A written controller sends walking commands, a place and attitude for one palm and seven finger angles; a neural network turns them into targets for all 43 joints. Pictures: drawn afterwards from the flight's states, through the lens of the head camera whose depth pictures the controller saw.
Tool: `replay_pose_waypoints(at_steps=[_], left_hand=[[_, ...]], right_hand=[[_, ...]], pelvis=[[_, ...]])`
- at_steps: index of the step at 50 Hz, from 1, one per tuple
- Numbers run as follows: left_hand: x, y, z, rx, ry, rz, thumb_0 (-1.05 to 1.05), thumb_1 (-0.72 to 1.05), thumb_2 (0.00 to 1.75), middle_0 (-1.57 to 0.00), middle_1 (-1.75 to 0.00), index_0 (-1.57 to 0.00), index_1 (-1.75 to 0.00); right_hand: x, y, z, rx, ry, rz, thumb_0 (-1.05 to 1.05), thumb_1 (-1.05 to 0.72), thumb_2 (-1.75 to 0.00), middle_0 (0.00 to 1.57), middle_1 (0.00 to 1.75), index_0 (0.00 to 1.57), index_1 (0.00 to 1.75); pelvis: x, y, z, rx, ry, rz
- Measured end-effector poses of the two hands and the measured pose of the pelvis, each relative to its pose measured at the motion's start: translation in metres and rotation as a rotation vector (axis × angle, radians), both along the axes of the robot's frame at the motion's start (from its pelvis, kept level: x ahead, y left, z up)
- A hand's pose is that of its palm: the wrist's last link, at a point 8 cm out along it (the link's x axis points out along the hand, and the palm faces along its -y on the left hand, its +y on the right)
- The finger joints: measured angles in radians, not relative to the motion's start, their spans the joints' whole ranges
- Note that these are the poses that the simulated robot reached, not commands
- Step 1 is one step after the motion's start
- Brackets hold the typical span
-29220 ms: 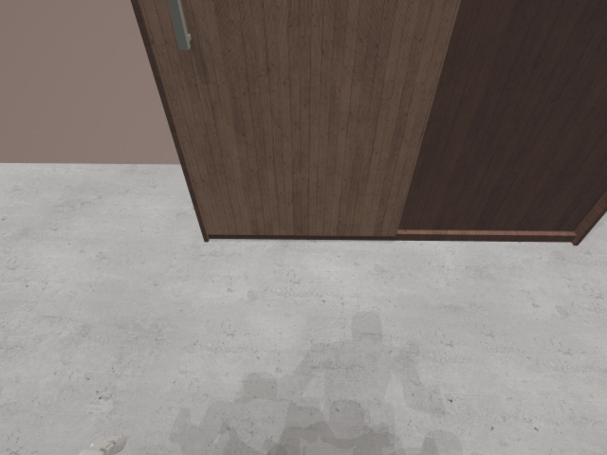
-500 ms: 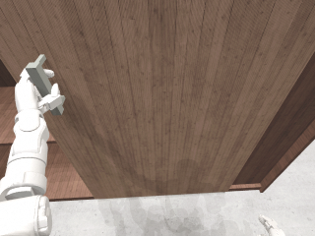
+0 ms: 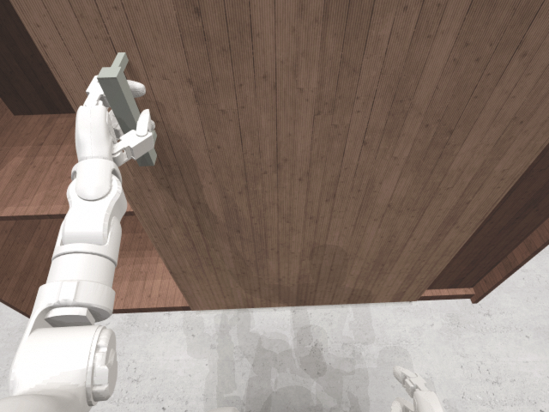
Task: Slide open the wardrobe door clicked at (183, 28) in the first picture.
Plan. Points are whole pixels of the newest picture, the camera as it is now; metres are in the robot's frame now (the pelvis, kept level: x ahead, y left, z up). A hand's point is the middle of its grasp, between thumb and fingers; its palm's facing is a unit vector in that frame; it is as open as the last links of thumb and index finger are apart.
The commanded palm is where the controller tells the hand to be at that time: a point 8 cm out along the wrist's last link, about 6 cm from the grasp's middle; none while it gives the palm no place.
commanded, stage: stop walking and hold the door there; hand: left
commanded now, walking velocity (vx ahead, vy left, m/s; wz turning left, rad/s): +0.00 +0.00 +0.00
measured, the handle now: (134, 112) +0.49 +0.23 +0.17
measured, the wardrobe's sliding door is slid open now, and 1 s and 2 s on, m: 0.57 0.57 0.57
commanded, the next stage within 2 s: loosen the grip on the handle in 0.42 s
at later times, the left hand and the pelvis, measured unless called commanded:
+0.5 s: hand (145, 134) +0.44 +0.20 +0.17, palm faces +0.27 -0.95 -0.14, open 6.1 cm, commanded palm +0.40 +0.24 +0.17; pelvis +0.01 +0.00 +0.01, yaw -1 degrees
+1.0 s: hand (146, 133) +0.45 +0.21 +0.16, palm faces +0.27 -0.95 -0.15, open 13.4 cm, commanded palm +0.41 +0.24 +0.17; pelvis -0.01 -0.02 +0.00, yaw -2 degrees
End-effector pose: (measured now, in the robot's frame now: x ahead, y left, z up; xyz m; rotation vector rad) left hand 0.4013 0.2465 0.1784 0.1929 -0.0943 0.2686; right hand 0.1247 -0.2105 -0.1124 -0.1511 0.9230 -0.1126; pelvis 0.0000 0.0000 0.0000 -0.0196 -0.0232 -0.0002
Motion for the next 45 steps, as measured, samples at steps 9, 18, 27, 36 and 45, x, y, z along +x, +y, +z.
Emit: replay_pose_waypoints(at_steps=[9,18,27,36,45], left_hand=[[0.001,0.001,-0.001,-0.051,-0.006,-0.03,-0.01,0.7,0.76,-0.45,-1.4,-0.3,-1.39],[0.0,-0.001,0.0,-0.049,0.006,-0.011,-0.01,0.71,0.76,-0.44,-1.4,-0.28,-1.39],[0.001,0.001,0.002,-0.032,0.017,-0.009,-0.02,0.69,0.76,-0.44,-1.39,-0.28,-1.39],[0.004,0.005,0.0,-0.072,0.051,0.015,-0.01,0.38,0.66,-0.45,-1.4,-0.39,-1.4],[0.01,0.001,-0.006,-0.058,0.017,0.012,0.0,-0.27,0.34,-0.42,-1.36,-0.37,-1.33]], right_hand=[[-0.005,-0.037,0.02,-0.149,-0.005,-0.044,0.01,-0.9,-0.9,0.21,0.3,0.2,0.3],[0.013,-0.044,0.029,-0.149,-0.062,-0.062,0.01,-0.9,-0.9,0.2,0.3,0.2,0.3],[0.023,-0.036,0.027,-0.106,-0.08,-0.054,0.01,-0.9,-0.9,0.2,0.3,0.2,0.3],[-0.01,-0.049,0.025,-0.08,-0.096,-0.031,0.01,-0.9,-0.9,0.21,0.3,0.2,0.3],[-0.071,-0.07,0.014,-0.113,0.035,-0.094,0.01,-0.9,-0.9,0.2,0.3,0.2,0.3]], pelvis=[[0.005,0.011,0.003,0.009,-0.003,-0.012],[0.009,0.006,0.007,0.006,0.01,-0.016],[0.014,0.003,0.007,0.008,0.015,-0.021],[-0.002,-0.006,0.005,0.023,0.058,0.0],[-0.012,-0.015,0.001,0.023,0.079,-0.022]])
